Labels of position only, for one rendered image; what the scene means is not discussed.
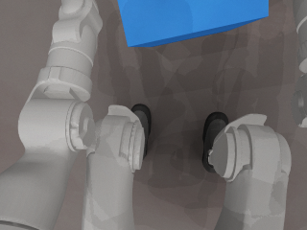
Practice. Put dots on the robot right foot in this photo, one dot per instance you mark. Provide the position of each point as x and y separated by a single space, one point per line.
214 123

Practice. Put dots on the robot right upper arm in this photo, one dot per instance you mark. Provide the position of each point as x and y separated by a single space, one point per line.
299 102

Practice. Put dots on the robot left forearm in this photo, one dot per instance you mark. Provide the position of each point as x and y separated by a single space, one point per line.
71 55

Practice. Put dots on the robot right forearm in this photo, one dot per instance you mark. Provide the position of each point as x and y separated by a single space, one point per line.
300 16

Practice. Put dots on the robot foot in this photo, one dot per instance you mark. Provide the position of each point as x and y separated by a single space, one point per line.
145 117
214 123

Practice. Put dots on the robot left upper arm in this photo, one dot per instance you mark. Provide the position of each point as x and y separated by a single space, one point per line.
32 190

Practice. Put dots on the robot left foot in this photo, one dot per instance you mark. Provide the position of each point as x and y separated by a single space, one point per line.
145 117

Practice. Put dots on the carton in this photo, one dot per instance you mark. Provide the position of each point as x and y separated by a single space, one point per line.
150 23

